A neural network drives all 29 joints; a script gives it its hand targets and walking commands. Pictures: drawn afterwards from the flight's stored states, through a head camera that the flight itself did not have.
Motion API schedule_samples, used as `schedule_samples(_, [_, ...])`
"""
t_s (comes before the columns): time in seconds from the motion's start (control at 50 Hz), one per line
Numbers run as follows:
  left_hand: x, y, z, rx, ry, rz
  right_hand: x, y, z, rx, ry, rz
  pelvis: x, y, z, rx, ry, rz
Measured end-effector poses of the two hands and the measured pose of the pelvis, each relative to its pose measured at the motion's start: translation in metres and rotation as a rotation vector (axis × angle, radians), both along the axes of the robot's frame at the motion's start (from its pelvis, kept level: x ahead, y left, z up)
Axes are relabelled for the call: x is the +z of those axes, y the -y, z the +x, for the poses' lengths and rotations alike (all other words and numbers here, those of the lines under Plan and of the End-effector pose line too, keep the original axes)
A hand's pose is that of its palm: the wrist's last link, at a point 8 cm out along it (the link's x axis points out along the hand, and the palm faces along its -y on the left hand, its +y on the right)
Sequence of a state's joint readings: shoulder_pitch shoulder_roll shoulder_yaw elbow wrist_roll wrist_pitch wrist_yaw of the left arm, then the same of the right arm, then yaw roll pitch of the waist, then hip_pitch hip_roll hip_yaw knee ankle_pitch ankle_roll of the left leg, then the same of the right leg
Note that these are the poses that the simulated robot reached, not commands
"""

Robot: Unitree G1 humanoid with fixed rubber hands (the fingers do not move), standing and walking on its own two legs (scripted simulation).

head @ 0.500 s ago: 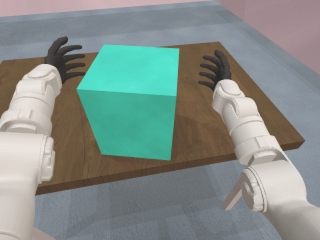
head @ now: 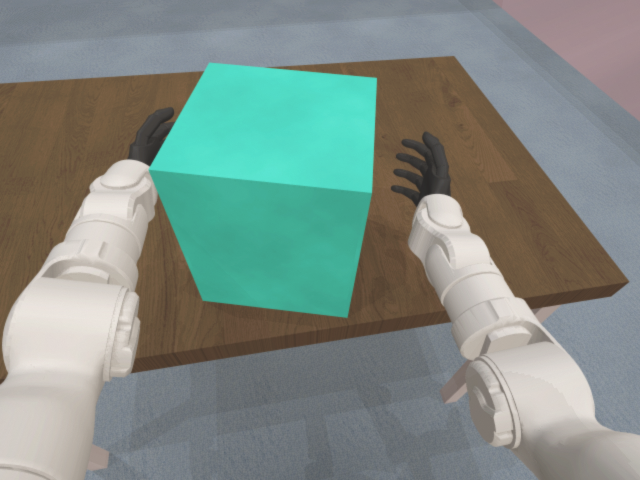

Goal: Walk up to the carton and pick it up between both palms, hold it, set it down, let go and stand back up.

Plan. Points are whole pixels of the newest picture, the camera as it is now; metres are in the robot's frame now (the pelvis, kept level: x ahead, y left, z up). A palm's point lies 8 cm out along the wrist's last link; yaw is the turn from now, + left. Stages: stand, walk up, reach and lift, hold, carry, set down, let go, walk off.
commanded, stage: reach and lift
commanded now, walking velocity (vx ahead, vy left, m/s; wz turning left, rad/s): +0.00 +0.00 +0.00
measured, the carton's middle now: (282, 198) +0.45 -0.02 +0.09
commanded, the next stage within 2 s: none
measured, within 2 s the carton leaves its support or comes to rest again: leaves its support in 1.90 s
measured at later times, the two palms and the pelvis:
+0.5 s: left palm (155, 167) +0.47 +0.12 +0.15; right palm (411, 198) +0.38 -0.17 +0.13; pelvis -0.01 +0.00 +0.00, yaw +0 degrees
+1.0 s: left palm (156, 167) +0.47 +0.12 +0.15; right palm (410, 198) +0.38 -0.17 +0.13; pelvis -0.01 +0.00 +0.00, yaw +0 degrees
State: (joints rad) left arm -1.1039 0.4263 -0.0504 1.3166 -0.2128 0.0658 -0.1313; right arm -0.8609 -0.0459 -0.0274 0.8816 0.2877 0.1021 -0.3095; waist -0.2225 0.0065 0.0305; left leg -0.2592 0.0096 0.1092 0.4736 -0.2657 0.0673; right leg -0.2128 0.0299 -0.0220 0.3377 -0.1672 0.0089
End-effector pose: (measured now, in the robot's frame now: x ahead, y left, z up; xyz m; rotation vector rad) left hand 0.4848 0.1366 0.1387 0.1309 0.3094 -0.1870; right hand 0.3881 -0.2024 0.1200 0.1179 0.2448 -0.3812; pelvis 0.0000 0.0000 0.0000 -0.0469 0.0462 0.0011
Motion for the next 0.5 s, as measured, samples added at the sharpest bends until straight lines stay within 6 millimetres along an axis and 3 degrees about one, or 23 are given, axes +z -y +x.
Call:
schedule_samples(0.34, [0.011,0.014,-0.011,-0.02,0.017,0.03,0.01,-0.029,-0.004,0.042,0.037,-0.006,0.0,0.002,-0.005,0.001,-0.009,0.002])
schedule_samples(0.5, [0.012,0.014,-0.013,-0.011,0.022,0.035,0.011,-0.031,-0.006,0.03,0.036,-0.035,0.0,0.002,-0.007,0.001,-0.006,0.001])
